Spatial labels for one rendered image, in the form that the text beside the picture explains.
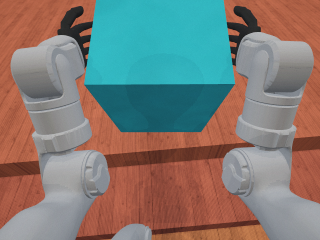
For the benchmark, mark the carton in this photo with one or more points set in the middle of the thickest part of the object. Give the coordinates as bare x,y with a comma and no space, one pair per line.
159,65

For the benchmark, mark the right robot hand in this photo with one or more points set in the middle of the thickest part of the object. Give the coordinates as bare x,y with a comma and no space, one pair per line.
252,27

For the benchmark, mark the left robot hand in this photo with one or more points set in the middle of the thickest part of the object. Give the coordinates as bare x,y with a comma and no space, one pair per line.
74,32

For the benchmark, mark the robot right forearm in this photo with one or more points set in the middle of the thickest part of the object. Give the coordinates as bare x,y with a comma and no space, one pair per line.
277,73

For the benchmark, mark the left robot thigh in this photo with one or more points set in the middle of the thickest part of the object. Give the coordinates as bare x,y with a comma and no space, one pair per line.
134,231

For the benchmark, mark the robot left upper arm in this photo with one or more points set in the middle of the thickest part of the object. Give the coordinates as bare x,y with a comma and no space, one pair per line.
71,183

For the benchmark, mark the robot left forearm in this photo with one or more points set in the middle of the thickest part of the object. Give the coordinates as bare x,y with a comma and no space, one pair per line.
46,78

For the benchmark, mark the robot right upper arm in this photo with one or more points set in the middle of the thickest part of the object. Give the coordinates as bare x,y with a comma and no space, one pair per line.
262,181

